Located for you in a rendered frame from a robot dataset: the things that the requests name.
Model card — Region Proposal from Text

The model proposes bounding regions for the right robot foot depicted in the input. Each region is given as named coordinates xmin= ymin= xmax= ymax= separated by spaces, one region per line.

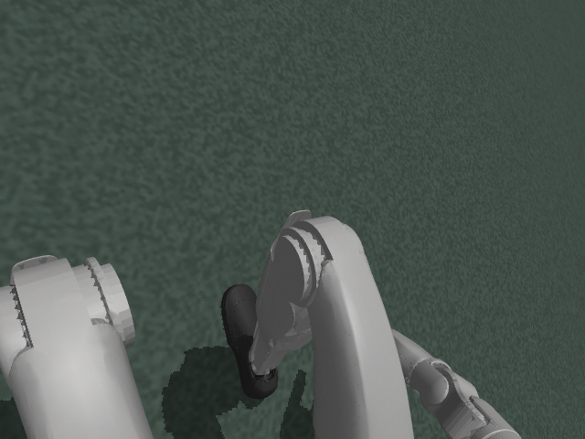
xmin=221 ymin=284 xmax=278 ymax=400

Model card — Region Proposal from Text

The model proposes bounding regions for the right robot arm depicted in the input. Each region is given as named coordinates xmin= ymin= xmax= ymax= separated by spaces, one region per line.
xmin=409 ymin=358 xmax=522 ymax=439

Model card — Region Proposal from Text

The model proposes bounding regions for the right robot hand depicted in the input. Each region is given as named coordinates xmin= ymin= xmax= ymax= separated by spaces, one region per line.
xmin=391 ymin=328 xmax=433 ymax=388

